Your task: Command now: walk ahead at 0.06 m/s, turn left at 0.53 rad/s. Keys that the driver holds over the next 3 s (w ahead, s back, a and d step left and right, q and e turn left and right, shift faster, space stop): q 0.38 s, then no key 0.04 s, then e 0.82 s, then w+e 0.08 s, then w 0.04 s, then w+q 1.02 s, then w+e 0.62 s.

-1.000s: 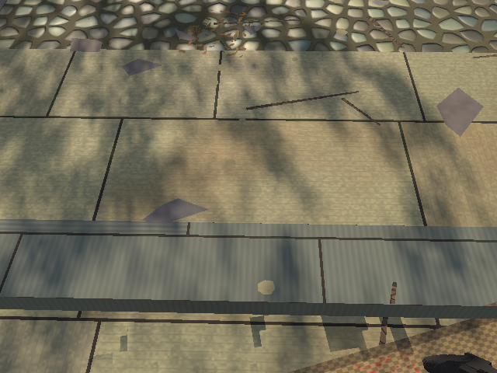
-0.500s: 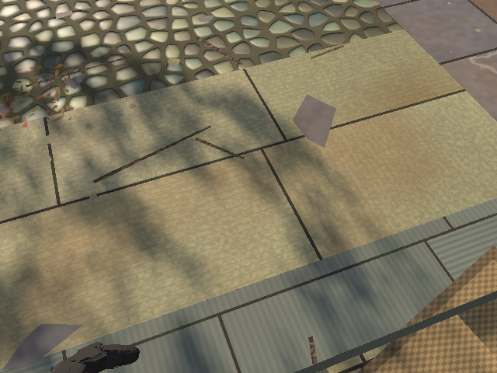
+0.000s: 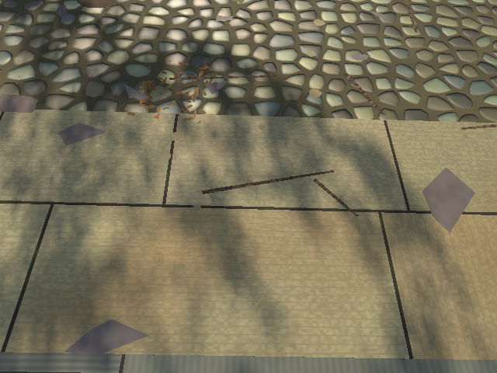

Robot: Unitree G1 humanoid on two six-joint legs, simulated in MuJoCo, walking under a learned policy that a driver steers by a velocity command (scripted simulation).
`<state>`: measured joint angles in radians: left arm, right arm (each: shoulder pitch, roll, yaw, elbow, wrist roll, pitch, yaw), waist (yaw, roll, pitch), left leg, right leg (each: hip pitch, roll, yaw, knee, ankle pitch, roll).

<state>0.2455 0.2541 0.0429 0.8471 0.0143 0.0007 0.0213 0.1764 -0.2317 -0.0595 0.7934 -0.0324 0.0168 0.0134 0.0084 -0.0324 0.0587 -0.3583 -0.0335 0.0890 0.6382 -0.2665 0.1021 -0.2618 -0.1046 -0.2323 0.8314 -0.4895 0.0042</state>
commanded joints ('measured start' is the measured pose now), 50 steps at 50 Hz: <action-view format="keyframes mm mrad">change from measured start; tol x32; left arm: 1 16 68 10 -108 13 34 10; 50 -3 206 98 -150 -40 38 35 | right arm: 1 231 -302 -87 -25 45 -1 -13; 50 -70 -204 -50 -84 -31 -31 -35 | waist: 1 -88 150 -253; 23 -17 193 -184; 27 -83 -213 -114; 50 35 226 -85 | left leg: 1 324 448 -597 -285 731 320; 4 108 291 -466 -340 282 191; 23 211 187 -554 -198 410 78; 27 47 -21 -274 135 -339 -133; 46 177 -28 -141 -253 29 -180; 50 178 461 -601 -383 307 156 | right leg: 1 -295 78 227 515 -166 58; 24 61 105 271 -470 341 52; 28 -72 -212 656 -574 548 -244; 45 165 -46 730 -420 743 -188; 50 -275 186 447 369 -191 37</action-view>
